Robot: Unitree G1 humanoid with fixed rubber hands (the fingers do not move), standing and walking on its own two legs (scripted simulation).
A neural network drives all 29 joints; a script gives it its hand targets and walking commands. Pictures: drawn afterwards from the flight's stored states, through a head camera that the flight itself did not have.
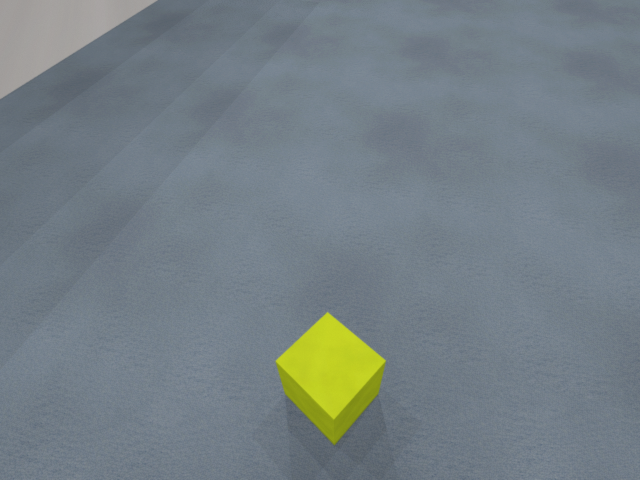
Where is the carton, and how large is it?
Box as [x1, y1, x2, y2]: [275, 312, 385, 444]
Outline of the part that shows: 327,312 275,361 285,393 334,444 377,394 385,360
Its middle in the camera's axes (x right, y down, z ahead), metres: +0.04 +0.40 +1.11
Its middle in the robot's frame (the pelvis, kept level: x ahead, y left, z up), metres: +0.49 -0.01 -0.64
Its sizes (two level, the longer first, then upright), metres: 0.210 0.200 0.250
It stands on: the floor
